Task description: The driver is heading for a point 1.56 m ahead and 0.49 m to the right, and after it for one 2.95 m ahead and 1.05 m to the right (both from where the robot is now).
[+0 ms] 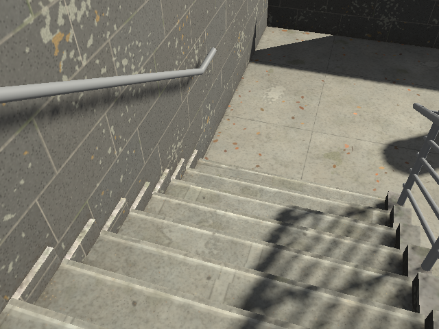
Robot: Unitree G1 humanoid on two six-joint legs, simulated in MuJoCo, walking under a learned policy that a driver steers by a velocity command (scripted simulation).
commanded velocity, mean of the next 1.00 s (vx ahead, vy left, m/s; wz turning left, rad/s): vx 0.48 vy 0.00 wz -0.11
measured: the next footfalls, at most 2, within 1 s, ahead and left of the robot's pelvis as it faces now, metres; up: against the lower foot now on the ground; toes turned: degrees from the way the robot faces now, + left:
right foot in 0.02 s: +0.08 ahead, -0.11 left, -0.16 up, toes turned +1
left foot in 0.56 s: +0.44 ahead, +0.05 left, -0.32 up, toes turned +0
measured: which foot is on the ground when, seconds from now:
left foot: down 0.00-0.02, up 0.04-0.54, down 0.56-1.00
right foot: up 0.00-0.00, down 0.02-0.56, up 0.58-1.00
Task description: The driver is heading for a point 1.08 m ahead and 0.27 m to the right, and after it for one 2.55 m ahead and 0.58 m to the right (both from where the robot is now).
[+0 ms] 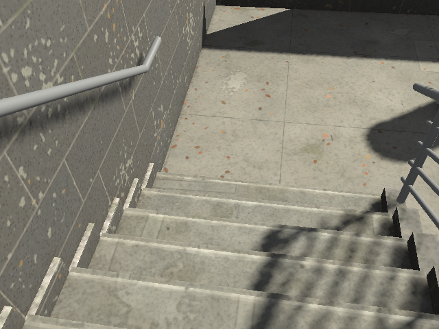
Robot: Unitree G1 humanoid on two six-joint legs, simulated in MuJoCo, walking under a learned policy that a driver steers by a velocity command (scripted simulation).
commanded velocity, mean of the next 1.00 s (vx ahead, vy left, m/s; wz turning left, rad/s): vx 0.50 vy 0.00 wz -0.50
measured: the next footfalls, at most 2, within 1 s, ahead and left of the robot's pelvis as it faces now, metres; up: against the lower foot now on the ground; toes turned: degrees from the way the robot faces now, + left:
right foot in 0.04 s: +0.15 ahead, -0.07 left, -0.16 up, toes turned -6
left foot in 0.58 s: +0.47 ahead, +0.06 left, -0.32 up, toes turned -23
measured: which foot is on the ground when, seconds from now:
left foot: down 0.00-0.06, up 0.08-0.56, down 0.58-1.00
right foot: up 0.00-0.02, down 0.04-0.56, up 0.58-1.00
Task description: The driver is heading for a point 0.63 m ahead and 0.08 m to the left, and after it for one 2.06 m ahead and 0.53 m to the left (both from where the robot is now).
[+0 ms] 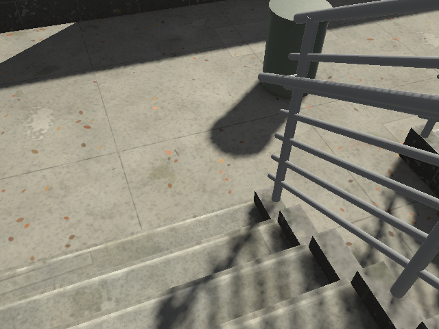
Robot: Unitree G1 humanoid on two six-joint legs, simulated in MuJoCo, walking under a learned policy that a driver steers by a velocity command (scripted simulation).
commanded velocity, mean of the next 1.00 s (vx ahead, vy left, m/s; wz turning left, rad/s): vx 0.50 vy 0.00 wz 0.11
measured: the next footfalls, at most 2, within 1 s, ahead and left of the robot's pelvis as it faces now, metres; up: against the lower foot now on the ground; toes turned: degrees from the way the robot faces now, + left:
right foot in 0.20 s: +0.27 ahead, -0.10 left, -0.16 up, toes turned -4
left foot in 0.78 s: +0.52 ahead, +0.09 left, -0.32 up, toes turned +4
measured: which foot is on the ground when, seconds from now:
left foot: down 0.00-0.20, up 0.22-0.76, down 0.78-1.00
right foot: up 0.00-0.18, down 0.20-0.78, up 0.80-1.00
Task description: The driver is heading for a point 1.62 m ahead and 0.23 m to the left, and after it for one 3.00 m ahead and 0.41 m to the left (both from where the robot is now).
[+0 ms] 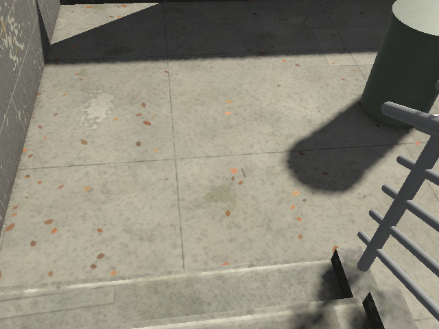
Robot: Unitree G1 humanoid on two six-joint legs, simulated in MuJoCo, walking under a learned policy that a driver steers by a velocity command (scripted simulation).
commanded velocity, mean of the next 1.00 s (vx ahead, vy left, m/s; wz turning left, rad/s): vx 0.33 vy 0.00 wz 0.41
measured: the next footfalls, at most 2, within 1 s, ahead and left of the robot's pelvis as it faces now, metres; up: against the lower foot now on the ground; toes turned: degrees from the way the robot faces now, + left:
right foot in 0.34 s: +0.32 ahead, -0.13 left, -0.16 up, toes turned +14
left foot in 0.90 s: +0.53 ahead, +0.13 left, -0.32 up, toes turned +24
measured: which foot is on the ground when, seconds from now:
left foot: down 0.00-0.32, up 0.34-0.88, down 0.90-1.00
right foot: up 0.00-0.32, down 0.34-0.90, up 0.92-1.00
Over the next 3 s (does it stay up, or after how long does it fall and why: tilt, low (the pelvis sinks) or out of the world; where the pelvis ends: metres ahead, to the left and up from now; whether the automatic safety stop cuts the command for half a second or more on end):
stays up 1.14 0.42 -0.64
